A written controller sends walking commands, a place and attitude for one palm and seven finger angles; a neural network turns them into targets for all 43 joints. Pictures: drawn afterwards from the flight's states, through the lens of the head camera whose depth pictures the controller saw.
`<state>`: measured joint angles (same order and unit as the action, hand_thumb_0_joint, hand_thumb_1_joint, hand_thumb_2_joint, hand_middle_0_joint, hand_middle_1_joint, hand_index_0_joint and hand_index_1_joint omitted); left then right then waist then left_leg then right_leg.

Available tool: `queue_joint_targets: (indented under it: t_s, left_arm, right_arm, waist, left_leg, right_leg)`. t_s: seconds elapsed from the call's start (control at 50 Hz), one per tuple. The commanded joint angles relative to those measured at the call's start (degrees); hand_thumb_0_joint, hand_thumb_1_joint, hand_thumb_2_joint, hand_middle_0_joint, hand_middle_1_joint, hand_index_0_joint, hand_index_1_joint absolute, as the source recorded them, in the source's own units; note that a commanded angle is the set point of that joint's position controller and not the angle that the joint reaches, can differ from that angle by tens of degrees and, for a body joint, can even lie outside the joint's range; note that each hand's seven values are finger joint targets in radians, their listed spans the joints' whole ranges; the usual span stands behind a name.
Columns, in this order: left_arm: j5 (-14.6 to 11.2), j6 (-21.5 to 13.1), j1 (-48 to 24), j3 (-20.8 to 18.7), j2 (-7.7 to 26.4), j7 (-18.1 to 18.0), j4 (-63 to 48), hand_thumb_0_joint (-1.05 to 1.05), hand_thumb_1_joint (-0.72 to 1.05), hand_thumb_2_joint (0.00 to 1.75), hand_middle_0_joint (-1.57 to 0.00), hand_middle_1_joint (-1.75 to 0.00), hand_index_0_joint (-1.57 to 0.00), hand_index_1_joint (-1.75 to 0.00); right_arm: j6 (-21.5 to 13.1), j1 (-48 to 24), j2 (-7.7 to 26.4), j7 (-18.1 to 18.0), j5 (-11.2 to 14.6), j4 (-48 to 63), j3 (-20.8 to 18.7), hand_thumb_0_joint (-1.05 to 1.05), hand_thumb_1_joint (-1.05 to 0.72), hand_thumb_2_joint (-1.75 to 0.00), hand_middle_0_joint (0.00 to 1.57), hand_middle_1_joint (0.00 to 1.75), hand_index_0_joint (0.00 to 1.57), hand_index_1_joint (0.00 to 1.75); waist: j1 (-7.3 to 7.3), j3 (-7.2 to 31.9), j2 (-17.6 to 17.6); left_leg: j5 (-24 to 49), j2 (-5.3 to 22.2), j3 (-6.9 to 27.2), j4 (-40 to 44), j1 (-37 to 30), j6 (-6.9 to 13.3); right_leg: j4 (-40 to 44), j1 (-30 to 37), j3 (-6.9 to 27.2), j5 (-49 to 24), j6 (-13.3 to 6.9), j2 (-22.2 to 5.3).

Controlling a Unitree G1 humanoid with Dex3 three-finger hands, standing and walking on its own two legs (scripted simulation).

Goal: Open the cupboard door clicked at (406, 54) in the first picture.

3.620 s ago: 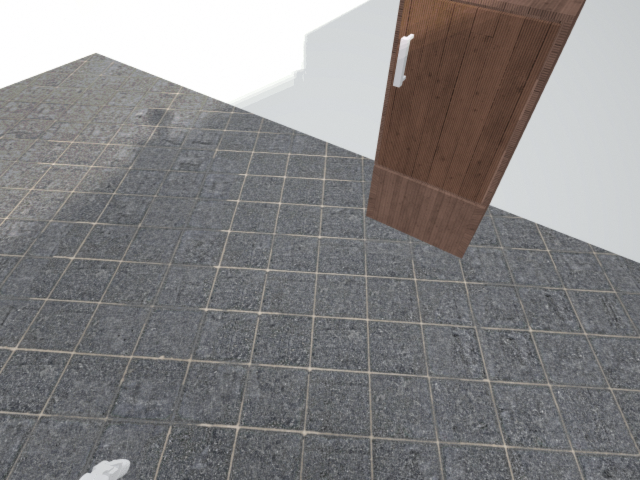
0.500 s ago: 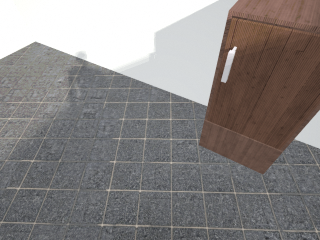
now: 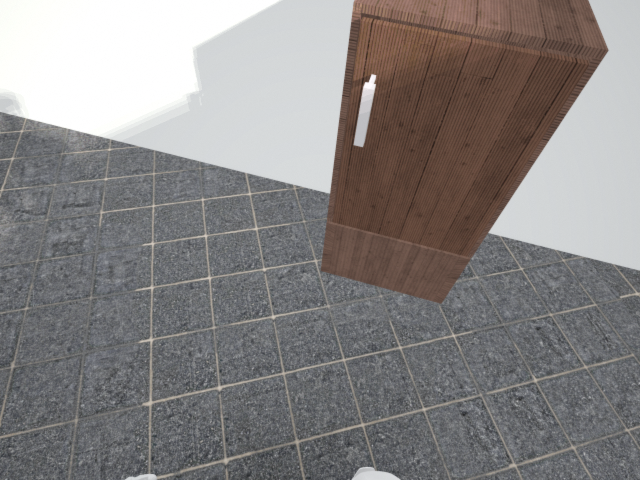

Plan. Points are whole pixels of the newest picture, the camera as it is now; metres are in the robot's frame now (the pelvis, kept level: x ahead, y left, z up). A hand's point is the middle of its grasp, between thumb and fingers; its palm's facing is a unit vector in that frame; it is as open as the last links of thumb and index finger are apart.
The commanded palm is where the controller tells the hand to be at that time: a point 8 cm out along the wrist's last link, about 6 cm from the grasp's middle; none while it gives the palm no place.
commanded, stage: turn to face it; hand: left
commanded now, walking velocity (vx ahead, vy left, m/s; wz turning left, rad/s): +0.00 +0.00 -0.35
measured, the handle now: (365, 111) +0.83 -0.04 -0.02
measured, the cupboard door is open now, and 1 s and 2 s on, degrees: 0 0 0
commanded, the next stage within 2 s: take the last steps up to it in 0.18 s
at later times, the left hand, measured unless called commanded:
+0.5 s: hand out of the picture +0.11 +0.14 -0.15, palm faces -0.13 -0.96 -0.23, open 7.3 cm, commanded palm none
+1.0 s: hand (225, 427) +0.21 +0.15 -0.16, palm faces -0.19 -0.97 -0.16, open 7.4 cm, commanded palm none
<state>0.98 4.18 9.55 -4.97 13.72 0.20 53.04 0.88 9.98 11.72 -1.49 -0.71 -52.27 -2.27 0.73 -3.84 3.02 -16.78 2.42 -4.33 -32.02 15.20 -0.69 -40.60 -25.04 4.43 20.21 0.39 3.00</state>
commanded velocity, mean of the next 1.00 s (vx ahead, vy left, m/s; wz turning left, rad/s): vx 0.21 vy -0.05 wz -0.14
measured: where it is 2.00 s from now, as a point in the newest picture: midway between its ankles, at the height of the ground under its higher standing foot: outside the picture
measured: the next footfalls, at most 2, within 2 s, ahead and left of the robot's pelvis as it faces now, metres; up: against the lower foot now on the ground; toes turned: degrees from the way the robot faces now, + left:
right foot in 0.32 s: +0.01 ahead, -0.13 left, +0.00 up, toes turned -13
left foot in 0.72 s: +0.17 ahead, +0.08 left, +0.00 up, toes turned -2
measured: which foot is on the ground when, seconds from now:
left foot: down 0.00-0.32, up 0.34-0.70, down 0.72-1.00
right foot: up 0.00-0.30, down 0.32-0.74, up 0.76-1.00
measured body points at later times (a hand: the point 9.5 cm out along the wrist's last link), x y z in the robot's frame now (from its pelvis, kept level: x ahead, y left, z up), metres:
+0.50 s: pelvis +0.01 -0.03 +0.01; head +0.03 -0.05 +0.46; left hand +0.12 +0.19 -0.13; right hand -0.01 -0.28 -0.15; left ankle +0.02 +0.11 -0.66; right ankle -0.03 -0.12 -0.73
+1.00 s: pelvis +0.14 -0.03 +0.02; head +0.16 -0.01 +0.47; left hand +0.22 +0.20 -0.15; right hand +0.05 -0.23 -0.13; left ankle +0.13 +0.09 -0.73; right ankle +0.13 -0.18 -0.66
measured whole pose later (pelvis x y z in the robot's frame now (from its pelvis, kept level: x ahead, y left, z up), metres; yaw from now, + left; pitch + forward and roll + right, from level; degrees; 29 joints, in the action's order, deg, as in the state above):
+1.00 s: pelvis +0.14 -0.03 +0.02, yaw -14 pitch -1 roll +0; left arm 1.7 0.5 14.5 -4.0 11.3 1.1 61.2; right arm -3.1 21.5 6.3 -1.0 -1.3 -62.5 -1.3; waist -0.3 -1.8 2.1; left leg -14.1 3.7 -10.8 -20.1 5.1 0.2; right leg -56.7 -29.4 -2.3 14.0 0.6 -5.7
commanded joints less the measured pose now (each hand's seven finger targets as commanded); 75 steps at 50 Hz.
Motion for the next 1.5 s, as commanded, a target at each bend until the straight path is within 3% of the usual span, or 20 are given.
queue_joint_targets:
  t_s: [0.0, 0.06, 0.16, 0.26, 0.32, 0.38, 0.46, 0.6, 0.66, 0.68, 0.72, 0.8, 0.88, 1.06, 1.12, 1.14, 1.16, 1.18, 1.28, 1.48]
  left_arm:
    - [0.81, -0.93, 0.71, -2.22, 6.44, 0.88, -3.94, 0.0, 0.9, 0.9, -0.2, -0.3, -0.2, -0.3]
    - [0.36, -1.03, 1.12, -1.19, 4.13, 1.36, -3.26, 0.0, 0.9, 0.9, -0.2, -0.3, -0.2, -0.3]
    - [0.07, -1.54, -3.95, 0.39, 2.03, 0.96, -4.67, 0.0, 0.9, 0.9, -0.2, -0.3, -0.2, -0.3]
    - [-0.03, -2.82, 1.39, 0.46, 2.8, 0.45, -2.48, 0.0, 0.9, 0.9, -0.2, -0.3, -0.2, -0.3]
    - [0.11, -3.92, 11.06, -1.34, 12.9, -0.73, 1.18, 0.0, 0.9, 0.9, -0.2, -0.3, -0.2, -0.3]
    - [0.1, -4.24, 7.54, -0.8, 7.97, -1.3, 1.37, 0.0, 0.9, 0.9, -0.2, -0.3, -0.2, -0.3]
    - [0.38, -5.88, 5.41, 0.4, 5.63, -0.86, 1.58, 0.0, 0.9, 0.9, -0.2, -0.3, -0.2, -0.3]
    - [0.64, -6.62, 9.59, 0.35, 6.6, -0.73, 5.01, 0.0, 0.9, 0.9, -0.2, -0.3, -0.2, -0.3]
    - [0.06, -6.4, 8.26, 0.46, 6.01, -0.51, 6.31, 0.0, 0.9, 0.9, -0.2, -0.3, -0.2, -0.3]
    - [-0.19, -6.23, 8.29, 0.66, 4.26, -0.35, 6.28, 0.0, 0.9, 0.9, -0.2, -0.3, -0.2, -0.3]
    - [-0.45, -6.19, 7.96, 1.7, -0.16, 0.33, 3.94, 0.0, 0.9, 0.9, -0.2, -0.3, -0.2, -0.3]
    - [1.11, -5.26, 5.39, 0.82, 0.68, 1.09, 5.41, 0.0, 0.9, 0.9, -0.2, -0.3, -0.2, -0.3]
    - [0.65, -4.76, 8.0, 1.22, -1.61, 1.35, 6.54, 0.0, 0.9, 0.9, -0.2, -0.3, -0.2, -0.3]
    - [0.29, -5.31, -1.67, 1.56, -2.56, 1.09, 3.23, 0.0, 0.9, 0.9, -0.2, -0.3, -0.2, -0.3]
    - [0.51, -6.36, 6.36, 0.92, -1.05, 0.88, 6.32, 0.0, 0.9, 0.9, -0.2, -0.3, -0.2, -0.3]
    - [0.69, -7.0, 12.66, 0.28, 1.71, 0.51, 8.49, 0.0, 0.9, 0.9, -0.2, -0.3, -0.2, -0.3]
    - [1.03, -7.83, 18.23, -1.07, 8.12, -0.39, 9.95, 0.0, 0.9, 0.9, -0.2, -0.3, -0.2, -0.3]
    - [-0.05, -7.6, 21.05, -1.31, 10.97, -0.69, 10.26, 0.0, 0.9, 0.9, -0.2, -0.3, -0.2, -0.3]
    - [0.09, -7.08, 2.15, 2.05, 0.88, -2.1, 5.82, 0.0, 0.9, 0.9, -0.2, -0.3, -0.2, -0.3]
    - [0.57, -4.65, 3.9, -0.18, 5.97, -3.53, 3.37, 0.0, 0.9, 0.9, -0.2, -0.3, -0.2, -0.3]
  right_arm:
    - [-1.13, -2.21, 9.77, -1.0, -0.87, 4.7, -1.77, 0.0, -0.9, -0.9, 0.2, 0.3, 0.2, 0.3]
    - [-1.37, -0.75, 8.72, -1.09, -0.77, 4.06, -1.68, 0.0, -0.9, -0.9, 0.2, 0.3, 0.2, 0.3]
    - [-1.19, 7.43, 10.0, -0.61, -0.95, 0.24, -2.78, 0.0, -0.9, -0.9, 0.2, 0.3, 0.2, 0.3]
    - [-0.67, 6.39, 10.93, 0.12, -0.45, -0.92, -3.28, 0.0, -0.9, -0.9, 0.2, 0.3, 0.2, 0.3]
    - [-0.19, 0.97, 4.4, 0.31, -0.1, 2.55, -1.16, 0.0, -0.9, -0.9, 0.2, 0.3, 0.2, 0.3]
    - [0.03, -1.22, 5.62, 0.83, -0.81, 1.1, -1.62, 0.0, -0.9, -0.9, 0.2, 0.3, 0.2, 0.3]
    - [-0.43, 2.38, 4.26, 1.95, -1.11, -1.56, -1.93, 0.0, -0.9, -0.9, 0.2, 0.3, 0.2, 0.3]
    - [-1.98, -0.98, 2.66, 2.37, -0.7, -0.6, -1.4, 0.0, -0.9, -0.9, 0.2, 0.3, 0.2, 0.3]
    - [-3.03, 6.03, 2.88, 1.83, -0.62, -3.5, -1.32, 0.0, -0.9, -0.9, 0.2, 0.3, 0.2, 0.3]
    - [-3.69, 10.98, 4.54, 1.29, -0.68, -5.48, -1.57, 0.0, -0.9, -0.9, 0.2, 0.3, 0.2, 0.3]
    - [-3.81, 21.09, 14.19, 0.56, -1.49, -7.53, -3.56, 0.0, -0.9, -0.9, 0.2, 0.3, 0.2, 0.3]
    - [-3.93, 11.49, 5.95, 0.04, -1.09, -5.74, -1.1, 0.0, -0.9, -0.9, 0.2, 0.3, 0.2, 0.3]
    - [-5.14, 12.74, 4.45, -0.34, -0.51, -7.15, -0.73, 0.0, -0.9, -0.9, 0.2, 0.3, 0.2, 0.3]
    - [-4.13, 16.66, 4.0, 0.14, -1.15, -10.64, -1.83, 0.0, -0.9, -0.9, 0.2, 0.3, 0.2, 0.3]
    - [-3.67, 15.45, 3.78, 0.23, -0.81, -11.04, -1.87, 0.0, -0.9, -0.9, 0.2, 0.3, 0.2, 0.3]
    - [-3.82, 15.38, 2.81, 0.59, -0.34, -11.18, -1.73, 0.0, -0.9, -0.9, 0.2, 0.3, 0.2, 0.3]
    - [-3.93, 17.28, -1.18, 1.15, 0.03, -10.33, -0.82, 0.0, -0.9, -0.9, 0.2, 0.3, 0.2, 0.3]
    - [-3.32, 15.87, -0.92, 0.79, 0.34, -8.56, -0.49, 0.0, -0.9, -0.9, 0.2, 0.3, 0.2, 0.3]
    - [-0.86, 15.7, -3.61, -0.15, 0.34, -12.07, 0.07, 0.0, -0.9, -0.9, 0.2, 0.3, 0.2, 0.3]
    - [2.93, 4.03, 2.3, 0.75, -0.41, -4.47, -2.1, 0.0, -0.9, -0.9, 0.2, 0.3, 0.2, 0.3]
  waist:
    - [0.8, 2.21, -14.52]
    - [0.24, 2.85, -12.36]
    - [-3.77, 4.9, -14.53]
    - [-1.13, 6.63, -12.8]
    - [4.12, 9.38, 12.73]
    - [2.73, 2.82, 9.71]
    - [-0.67, 0.64, 4.61]
    - [0.74, -0.59, 5.05]
    - [-2.73, 0.69, 1.43]
    - [-4.46, 2.24, -3.79]
    - [-7.48, 4.3, -25.0]
    - [-3.08, -6.04, -10.35]
    - [-1.32, -0.56, -9.42]
    - [-3.35, -3.36, -11.73]
    - [0.61, 1.61, -7.87]
    - [3.58, 5.33, -3.8]
    - [5.15, 10.45, 11.58]
    - [5.25, 13.09, 13.39]
    - [-2.38, 2.26, -0.13]
    - [0.26, 5.38, 4.75]
  left_leg:
    - [9.61, 17.69, 13.27, 18.63, -0.28, 8.02]
    - [23.21, 13.28, 3.98, 13.76, -6.91, 7.6]
    - [36.46, 15.35, 2.76, 9.55, -14.66, 8.52]
    - [29.3, 14.46, 0.68, 2.9, -7.9, 4.6]
    - [-21.39, 3.02, -2.79, -22.28, 17.5, -2.64]
    - [-12.27, 4.84, 2.68, -32.16, 22.46, -1.79]
    - [-3.75, 4.56, 0.22, -27.53, 16.69, -2.97]
    - [-4.61, 3.64, -1.34, -10.04, 11.34, -2.19]
    - [3.3, 1.49, -4.07, 2.06, -3.46, -1.8]
    - [2.99, 2.53, -2.52, 6.47, -12.41, -1.48]
    - [-12.94, 25.04, 28.04, 21.9, -19.47, 7.27]
    - [-13.98, 19.57, 17.44, 25.53, -2.41, 6.38]
    - [6.23, 14.95, 5.75, 22.86, -7.26, 6.63]
    - [15.72, 15.78, 1.03, 18.41, -8.96, 8.12]
    - [15.03, 12.5, -1.86, 7.92, -4.87, 5.16]
    - [11.98, 9.6, -4.45, -1.22, -0.18, 3.3]
    - [-5.31, 3.6, -8.29, -17.52, 12.07, 0.63]
    - [-20.11, 0.82, -2.58, -29.44, 14.94, 0.54]
    - [-7.04, 5.15, 3.56, -26.84, 6.37, -1.06]
    - [-6.1, 0.86, 5.28, -28.87, 14.15, -3.57]
  right_leg:
    - [-25.88, -6.07, -0.94, 4.64, 2.66, -2.7]
    - [-24.42, -7.63, -4.34, 2.67, 3.28, -3.45]
    - [-7.18, -2.54, -8.25, 5.94, 3.19, -4.24]
    - [14.57, 13.51, -9.78, -7.84, 1.34, -3.45]
    - [23.01, 29.59, 15.76, -27.51, -10.48, -26.01]
    - [26.67, 23.54, 12.18, -6.54, -11.49, -20.4]
    - [27.84, 16.22, 4.4, -6.08, -9.1, -16.15]
    - [27.71, 16.41, 6.89, -3.7, -10.96, -17.3]
    - [22.15, 10.52, 3.7, -1.49, -8.18, -13.95]
    - [14.91, 6.06, 1.25, -2.03, -6.47, -10.87]
    - [-13.64, -9.77, -8.92, 13.03, -1.65, -1.53]
    - [-25.98, -10.17, -3.56, 0.21, -1.66, -8.54]
    - [-20.99, -7.67, -5.7, -6.16, 0.08, -8.73]
    - [2.51, -2.77, -10.61, -5.0, 0.27, -8.38]
    - [11.65, 13.74, -13.41, -11.3, -0.82, -4.84]
    - [13.71, 23.64, -9.8, -12.37, -1.91, -7.45]
    - [18.08, 34.52, 7.62, -14.11, -6.42, -21.57]
    - [24.1, 33.76, 17.08, -17.41, -10.25, -28.43]
    - [23.76, 9.28, -1.69, -39.46, -7.77, -21.96]
    - [19.48, 16.6, -2.37, -47.52, -11.4, -24.72]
